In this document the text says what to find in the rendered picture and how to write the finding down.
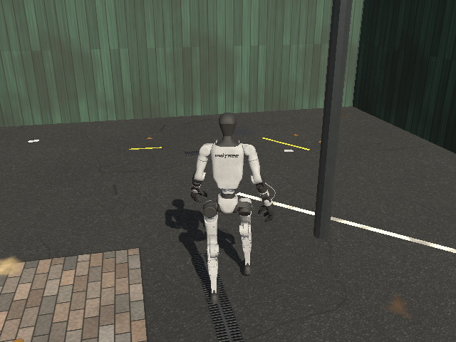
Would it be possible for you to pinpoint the robot left foot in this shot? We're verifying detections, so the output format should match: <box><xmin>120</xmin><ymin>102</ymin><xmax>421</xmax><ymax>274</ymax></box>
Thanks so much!
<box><xmin>209</xmin><ymin>285</ymin><xmax>219</xmax><ymax>304</ymax></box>

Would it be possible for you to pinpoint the right robot hand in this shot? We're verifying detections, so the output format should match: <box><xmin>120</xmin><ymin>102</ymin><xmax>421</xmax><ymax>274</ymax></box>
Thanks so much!
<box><xmin>258</xmin><ymin>203</ymin><xmax>274</xmax><ymax>222</ymax></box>

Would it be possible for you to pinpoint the left robot hand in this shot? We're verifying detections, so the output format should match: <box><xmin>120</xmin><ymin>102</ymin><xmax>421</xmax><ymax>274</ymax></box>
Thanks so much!
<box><xmin>191</xmin><ymin>190</ymin><xmax>207</xmax><ymax>202</ymax></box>

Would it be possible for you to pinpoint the robot right upper arm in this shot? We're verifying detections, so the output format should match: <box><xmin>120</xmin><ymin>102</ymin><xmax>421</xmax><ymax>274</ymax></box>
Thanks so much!
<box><xmin>242</xmin><ymin>143</ymin><xmax>262</xmax><ymax>184</ymax></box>

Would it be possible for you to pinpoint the robot left upper arm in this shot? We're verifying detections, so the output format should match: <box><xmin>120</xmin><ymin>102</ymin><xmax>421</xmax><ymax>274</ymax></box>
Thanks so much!
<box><xmin>194</xmin><ymin>143</ymin><xmax>213</xmax><ymax>181</ymax></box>

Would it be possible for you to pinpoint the robot left forearm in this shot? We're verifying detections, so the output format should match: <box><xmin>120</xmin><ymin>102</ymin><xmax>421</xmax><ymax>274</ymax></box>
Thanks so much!
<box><xmin>191</xmin><ymin>170</ymin><xmax>202</xmax><ymax>193</ymax></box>

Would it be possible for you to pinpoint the humanoid robot head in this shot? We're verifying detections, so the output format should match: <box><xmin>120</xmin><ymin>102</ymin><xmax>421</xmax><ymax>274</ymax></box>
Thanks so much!
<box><xmin>215</xmin><ymin>113</ymin><xmax>240</xmax><ymax>147</ymax></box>

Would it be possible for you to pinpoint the robot right forearm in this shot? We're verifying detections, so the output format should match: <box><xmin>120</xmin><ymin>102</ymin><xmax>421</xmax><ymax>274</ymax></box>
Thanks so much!
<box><xmin>256</xmin><ymin>173</ymin><xmax>272</xmax><ymax>207</ymax></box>

